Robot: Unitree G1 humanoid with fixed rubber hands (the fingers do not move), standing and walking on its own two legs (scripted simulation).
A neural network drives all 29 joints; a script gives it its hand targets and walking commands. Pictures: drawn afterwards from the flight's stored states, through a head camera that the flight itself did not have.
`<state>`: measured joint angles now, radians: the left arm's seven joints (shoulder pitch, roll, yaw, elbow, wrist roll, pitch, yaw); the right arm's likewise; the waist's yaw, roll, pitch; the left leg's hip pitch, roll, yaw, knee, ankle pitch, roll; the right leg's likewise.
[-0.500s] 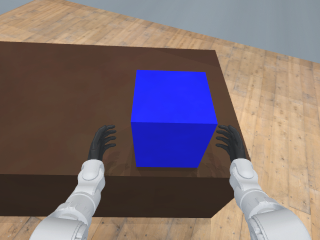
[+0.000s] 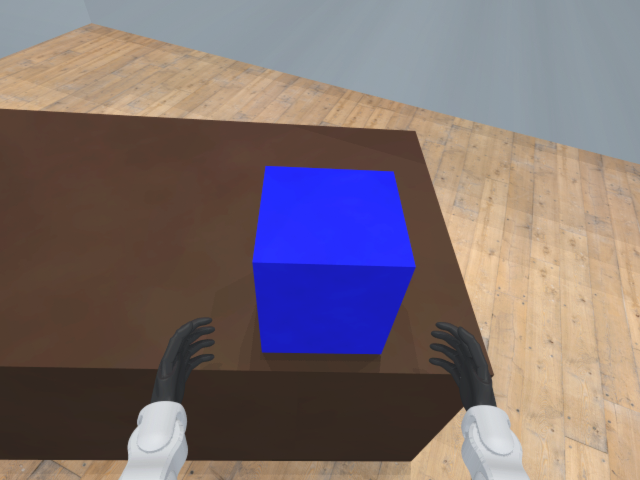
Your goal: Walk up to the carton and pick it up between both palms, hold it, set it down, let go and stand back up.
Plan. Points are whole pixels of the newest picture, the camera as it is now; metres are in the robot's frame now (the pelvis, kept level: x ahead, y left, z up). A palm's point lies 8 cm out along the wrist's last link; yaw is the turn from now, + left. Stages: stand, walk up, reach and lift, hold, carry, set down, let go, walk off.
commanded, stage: set down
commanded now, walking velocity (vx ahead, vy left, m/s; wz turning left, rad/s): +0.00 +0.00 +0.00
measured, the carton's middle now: (326, 264) +0.47 +0.01 -0.03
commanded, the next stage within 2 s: none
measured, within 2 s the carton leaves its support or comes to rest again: neither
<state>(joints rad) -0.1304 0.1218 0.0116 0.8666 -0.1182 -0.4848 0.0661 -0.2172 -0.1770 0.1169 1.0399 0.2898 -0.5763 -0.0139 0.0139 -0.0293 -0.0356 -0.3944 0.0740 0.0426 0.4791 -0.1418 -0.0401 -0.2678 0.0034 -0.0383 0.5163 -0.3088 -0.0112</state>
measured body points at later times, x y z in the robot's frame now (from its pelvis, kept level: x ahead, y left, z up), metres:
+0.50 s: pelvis +0.01 +0.01 +0.01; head -0.01 +0.02 +0.46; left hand +0.22 +0.22 -0.03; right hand +0.22 -0.20 -0.02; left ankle +0.06 +0.15 -0.73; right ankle -0.03 -0.11 -0.73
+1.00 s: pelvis +0.03 +0.00 +0.01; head +0.01 +0.00 +0.46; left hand +0.21 +0.21 -0.04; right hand +0.21 -0.22 -0.05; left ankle +0.06 +0.15 -0.73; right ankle -0.03 -0.11 -0.73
